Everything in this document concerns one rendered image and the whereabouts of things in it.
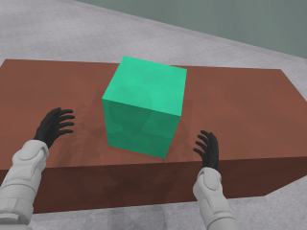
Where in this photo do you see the pedestal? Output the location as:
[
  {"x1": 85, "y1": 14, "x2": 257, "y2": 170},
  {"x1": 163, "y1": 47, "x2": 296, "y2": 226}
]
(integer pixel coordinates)
[{"x1": 0, "y1": 58, "x2": 307, "y2": 215}]

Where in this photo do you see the left robot forearm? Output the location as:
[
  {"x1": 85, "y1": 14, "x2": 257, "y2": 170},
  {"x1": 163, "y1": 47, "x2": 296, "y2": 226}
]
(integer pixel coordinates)
[{"x1": 0, "y1": 140, "x2": 49, "y2": 225}]

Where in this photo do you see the right robot forearm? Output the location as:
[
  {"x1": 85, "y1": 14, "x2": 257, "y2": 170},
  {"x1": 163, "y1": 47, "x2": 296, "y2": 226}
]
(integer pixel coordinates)
[{"x1": 193, "y1": 167, "x2": 241, "y2": 230}]

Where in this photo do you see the carton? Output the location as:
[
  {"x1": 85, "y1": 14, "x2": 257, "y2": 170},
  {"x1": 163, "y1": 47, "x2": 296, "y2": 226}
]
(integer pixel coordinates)
[{"x1": 102, "y1": 56, "x2": 187, "y2": 158}]

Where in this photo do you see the left robot hand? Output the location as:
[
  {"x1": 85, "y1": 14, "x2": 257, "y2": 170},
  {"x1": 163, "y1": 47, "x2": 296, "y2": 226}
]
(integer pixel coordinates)
[{"x1": 33, "y1": 107, "x2": 75, "y2": 149}]

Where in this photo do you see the right robot hand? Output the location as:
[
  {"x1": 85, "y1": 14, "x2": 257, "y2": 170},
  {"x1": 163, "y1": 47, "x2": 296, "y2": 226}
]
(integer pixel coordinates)
[{"x1": 193, "y1": 130, "x2": 219, "y2": 171}]

